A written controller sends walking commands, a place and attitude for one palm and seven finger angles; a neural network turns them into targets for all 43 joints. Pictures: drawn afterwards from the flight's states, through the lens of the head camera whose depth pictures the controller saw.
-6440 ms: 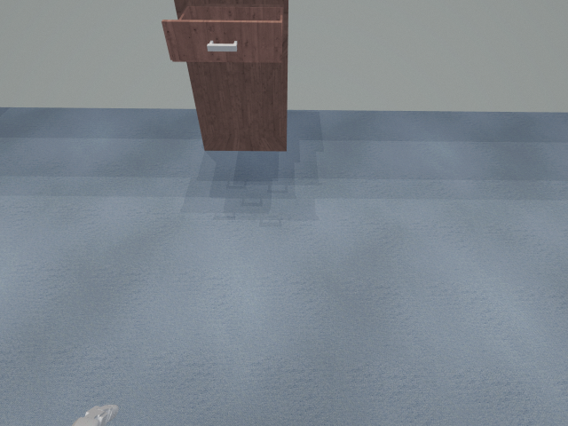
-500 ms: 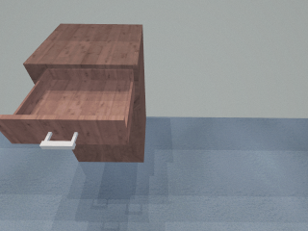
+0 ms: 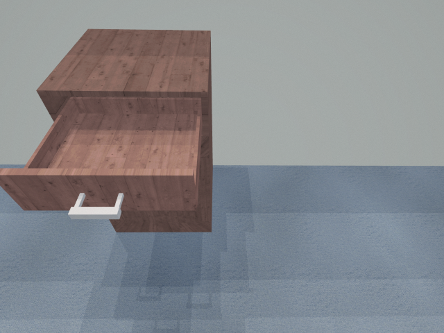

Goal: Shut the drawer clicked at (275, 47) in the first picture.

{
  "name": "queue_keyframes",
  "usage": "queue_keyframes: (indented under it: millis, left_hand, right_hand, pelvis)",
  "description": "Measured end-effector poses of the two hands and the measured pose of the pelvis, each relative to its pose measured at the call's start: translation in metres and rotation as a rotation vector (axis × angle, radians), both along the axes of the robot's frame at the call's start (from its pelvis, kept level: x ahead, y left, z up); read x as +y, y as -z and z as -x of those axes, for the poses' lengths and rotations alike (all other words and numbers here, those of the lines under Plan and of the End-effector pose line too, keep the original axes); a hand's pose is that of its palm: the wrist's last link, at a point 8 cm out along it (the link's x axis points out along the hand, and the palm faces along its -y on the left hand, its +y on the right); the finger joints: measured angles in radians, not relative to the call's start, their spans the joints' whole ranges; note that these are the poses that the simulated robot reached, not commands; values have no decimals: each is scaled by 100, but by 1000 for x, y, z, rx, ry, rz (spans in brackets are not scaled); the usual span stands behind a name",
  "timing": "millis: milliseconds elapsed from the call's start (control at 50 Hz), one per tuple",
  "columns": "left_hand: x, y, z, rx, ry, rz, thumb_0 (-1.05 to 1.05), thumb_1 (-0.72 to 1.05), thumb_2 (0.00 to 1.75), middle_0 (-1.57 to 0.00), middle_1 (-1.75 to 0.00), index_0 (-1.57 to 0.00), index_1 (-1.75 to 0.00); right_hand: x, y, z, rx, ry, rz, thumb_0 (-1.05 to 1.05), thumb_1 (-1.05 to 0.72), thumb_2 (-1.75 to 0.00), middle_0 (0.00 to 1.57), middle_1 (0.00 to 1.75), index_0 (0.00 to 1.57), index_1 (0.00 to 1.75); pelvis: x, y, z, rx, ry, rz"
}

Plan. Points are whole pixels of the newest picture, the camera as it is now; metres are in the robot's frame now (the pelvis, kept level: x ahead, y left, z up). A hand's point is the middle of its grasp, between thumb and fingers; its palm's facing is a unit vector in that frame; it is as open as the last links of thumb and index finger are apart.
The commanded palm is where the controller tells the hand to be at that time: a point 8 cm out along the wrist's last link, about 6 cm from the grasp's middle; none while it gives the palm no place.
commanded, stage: come to a stop and stand still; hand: left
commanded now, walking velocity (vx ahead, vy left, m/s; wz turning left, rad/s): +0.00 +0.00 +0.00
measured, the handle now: (98, 205) +0.38 +0.31 -0.04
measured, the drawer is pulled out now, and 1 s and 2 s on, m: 0.30 0.30 0.30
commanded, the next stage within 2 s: look again from close up in 0.66 s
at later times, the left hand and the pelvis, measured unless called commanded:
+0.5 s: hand out of the picture +0.02 +0.18 -0.17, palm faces +0.03 -0.98 -0.20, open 7.4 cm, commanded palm none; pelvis +0.02 +0.01 +0.00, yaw +0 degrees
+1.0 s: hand out of the picture +0.09 +0.21 -0.16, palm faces +0.02 -0.95 -0.30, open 7.4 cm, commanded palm none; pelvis +0.03 +0.00 -0.01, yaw +0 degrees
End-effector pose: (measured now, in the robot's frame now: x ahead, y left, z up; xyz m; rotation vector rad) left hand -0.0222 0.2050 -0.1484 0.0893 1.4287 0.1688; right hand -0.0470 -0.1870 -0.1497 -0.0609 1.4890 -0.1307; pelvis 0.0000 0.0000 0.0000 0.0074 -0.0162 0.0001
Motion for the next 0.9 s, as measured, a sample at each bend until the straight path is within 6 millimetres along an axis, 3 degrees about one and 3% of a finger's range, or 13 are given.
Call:
queue_keyframes:
  millis: [180,380,760,900]
  left_hand:
    - [10,-2,-6,9,9,-10,1,91,90,-20,-30,-19,-29]
    - [17,-3,-20,3,21,-20,1,91,90,-20,-30,-20,-29]
    - [40,-14,-69,-87,60,-91,1,91,90,-20,-30,-20,-30]
    - [51,-17,-88,-150,92,-136,1,91,90,-20,-30,-20,-30]
  right_hand:
    - [-3,1,-32,-58,-19,19,1,-91,-90,20,30,20,30]
    - [-21,-3,-51,-74,-38,61,1,-91,-90,20,30,20,30]
    - [-55,-8,-87,-119,-77,107,1,-91,-90,20,30,20,30]
    - [-71,-6,-113,-205,-87,137,1,-91,-90,20,30,20,30]
  pelvis:
    - [8,-1,-8,-2,6,-1]
    - [8,-1,-16,-4,5,-1]
    - [-1,-3,-27,-8,-2,2]
    - [-3,5,-30,11,-9,5]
